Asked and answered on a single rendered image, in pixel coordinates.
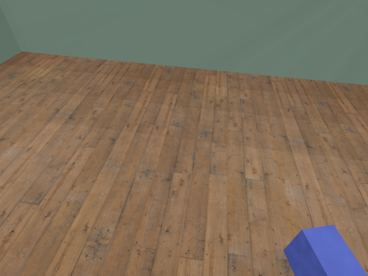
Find carton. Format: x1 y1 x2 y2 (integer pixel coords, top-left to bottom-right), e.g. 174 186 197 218
284 225 368 276

